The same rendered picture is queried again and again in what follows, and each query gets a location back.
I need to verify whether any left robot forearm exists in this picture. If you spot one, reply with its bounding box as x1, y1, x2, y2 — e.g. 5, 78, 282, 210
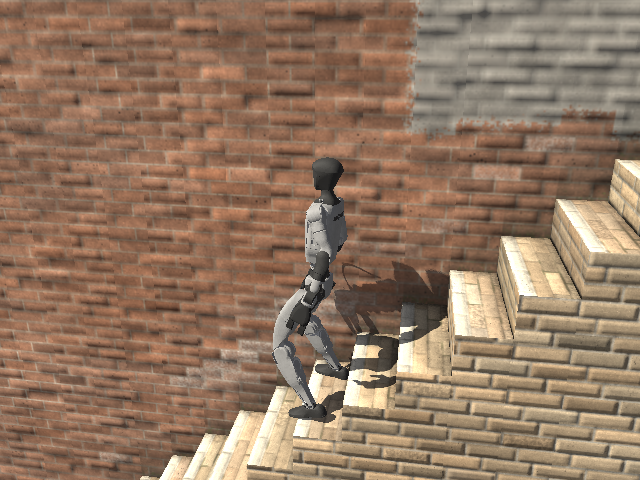
301, 251, 330, 308

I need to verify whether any robot right upper arm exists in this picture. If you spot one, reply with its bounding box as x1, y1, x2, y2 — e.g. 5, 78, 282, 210
337, 197, 348, 246

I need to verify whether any robot right thigh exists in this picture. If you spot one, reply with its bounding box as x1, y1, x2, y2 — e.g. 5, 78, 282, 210
304, 281, 336, 335

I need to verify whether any right robot hand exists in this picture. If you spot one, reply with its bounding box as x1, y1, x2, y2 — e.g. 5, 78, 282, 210
300, 268, 311, 289

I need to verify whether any left robot hand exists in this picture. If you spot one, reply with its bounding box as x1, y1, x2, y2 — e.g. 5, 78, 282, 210
286, 303, 311, 336

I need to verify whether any robot left upper arm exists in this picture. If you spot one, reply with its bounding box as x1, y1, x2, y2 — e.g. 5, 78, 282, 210
306, 204, 334, 264

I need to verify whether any humanoid robot head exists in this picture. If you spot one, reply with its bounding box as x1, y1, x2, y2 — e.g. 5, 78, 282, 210
312, 157, 344, 206

